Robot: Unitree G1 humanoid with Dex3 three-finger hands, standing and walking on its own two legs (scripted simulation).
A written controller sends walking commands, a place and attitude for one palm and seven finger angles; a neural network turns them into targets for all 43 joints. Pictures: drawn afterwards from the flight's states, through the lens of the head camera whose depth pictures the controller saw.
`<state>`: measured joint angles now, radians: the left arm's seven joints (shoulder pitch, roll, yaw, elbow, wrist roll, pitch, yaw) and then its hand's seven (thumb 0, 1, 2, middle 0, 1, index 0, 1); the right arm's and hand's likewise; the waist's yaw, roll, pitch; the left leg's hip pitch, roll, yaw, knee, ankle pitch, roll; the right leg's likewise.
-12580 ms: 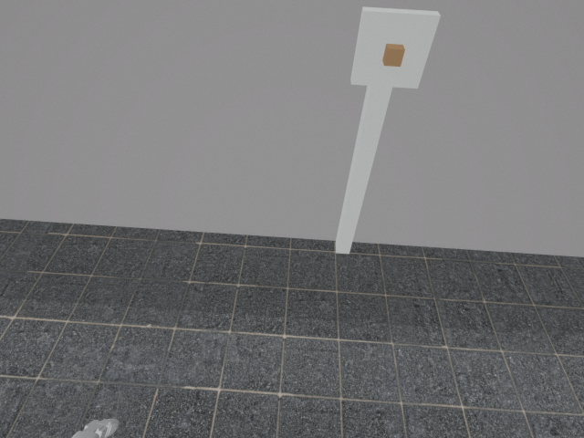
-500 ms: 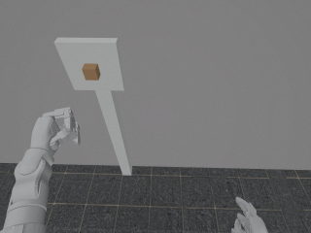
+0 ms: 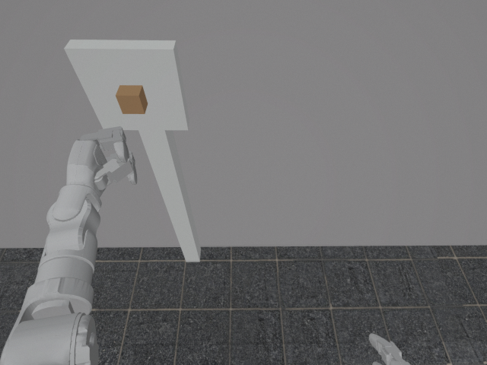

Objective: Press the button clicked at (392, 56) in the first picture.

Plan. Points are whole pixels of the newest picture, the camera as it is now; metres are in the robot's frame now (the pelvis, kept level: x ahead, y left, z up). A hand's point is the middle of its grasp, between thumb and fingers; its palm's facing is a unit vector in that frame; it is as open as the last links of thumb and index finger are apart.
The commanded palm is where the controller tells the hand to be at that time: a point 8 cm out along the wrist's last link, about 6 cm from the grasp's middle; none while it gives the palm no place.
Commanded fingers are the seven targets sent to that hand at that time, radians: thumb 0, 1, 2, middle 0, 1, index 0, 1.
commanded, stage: aim a knuckle at the button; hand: left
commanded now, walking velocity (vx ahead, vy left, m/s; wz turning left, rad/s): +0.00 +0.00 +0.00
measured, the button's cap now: (132, 98) +0.55 +0.22 +0.13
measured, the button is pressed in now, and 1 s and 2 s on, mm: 0 0 9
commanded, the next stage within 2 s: press the button with the knuckle in 0.96 s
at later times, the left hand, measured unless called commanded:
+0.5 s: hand (141, 144) +0.46 +0.20 +0.09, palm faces +0.03 -1.00 +0.00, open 3.1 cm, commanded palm +0.42 +0.25 +0.09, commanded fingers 0.00 0.90 0.90 -1.30 -1.50 -1.30 -1.50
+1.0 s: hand (144, 148) +0.45 +0.19 +0.10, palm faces +0.03 -1.00 -0.01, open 3.1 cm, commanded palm +0.42 +0.24 +0.09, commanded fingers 0.00 0.90 0.90 -1.30 -1.50 -1.30 -1.50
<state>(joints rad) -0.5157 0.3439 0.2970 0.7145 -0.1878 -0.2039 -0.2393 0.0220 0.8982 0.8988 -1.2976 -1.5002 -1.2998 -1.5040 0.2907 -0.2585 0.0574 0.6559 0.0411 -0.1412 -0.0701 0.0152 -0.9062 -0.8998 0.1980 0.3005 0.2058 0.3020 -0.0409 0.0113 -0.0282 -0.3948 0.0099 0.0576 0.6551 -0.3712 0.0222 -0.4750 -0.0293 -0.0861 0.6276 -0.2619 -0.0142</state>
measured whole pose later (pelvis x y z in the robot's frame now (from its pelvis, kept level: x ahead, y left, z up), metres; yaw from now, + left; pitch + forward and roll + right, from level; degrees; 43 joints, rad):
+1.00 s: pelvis -0.01 +0.00 -0.01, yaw -1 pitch +10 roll -1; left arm -0.74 0.38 0.33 1.03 -0.13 -0.34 -0.21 0.02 0.90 0.90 -1.30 -1.50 -1.30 -1.50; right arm 0.32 -0.27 0.04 0.62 0.03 -0.02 -0.03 0.01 -0.91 -0.90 0.20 0.30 0.21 0.30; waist -0.08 0.01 -0.06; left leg -0.52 0.02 0.06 0.74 -0.40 0.02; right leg -0.60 -0.02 -0.08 0.69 -0.27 -0.02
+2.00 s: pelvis -0.01 +0.00 -0.02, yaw +0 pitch +16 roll -2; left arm -1.01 0.54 0.39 1.28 -0.06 -0.36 -0.22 0.02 0.90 0.90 -1.30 -1.50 -1.48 -1.50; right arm 0.40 -0.28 0.05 0.65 0.00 0.01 -0.03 0.01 -0.91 -0.90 0.20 0.30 0.21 0.30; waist -0.17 0.01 -0.05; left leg -0.68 0.03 0.04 0.81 -0.41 0.03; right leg -0.73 -0.02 -0.09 0.73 -0.27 -0.02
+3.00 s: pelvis -0.03 +0.00 -0.02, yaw -2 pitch +17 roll -2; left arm -0.97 0.58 0.44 1.24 -0.07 -0.33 -0.27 0.02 0.90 0.90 -1.30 -1.50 -1.48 -1.50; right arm 0.45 -0.29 0.06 0.60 0.00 0.00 -0.02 0.01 -0.91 -0.90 0.20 0.30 0.21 0.30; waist -0.18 0.01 -0.07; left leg -0.73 0.05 0.06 0.84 -0.40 0.03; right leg -0.78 0.00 -0.07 0.73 -0.24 -0.02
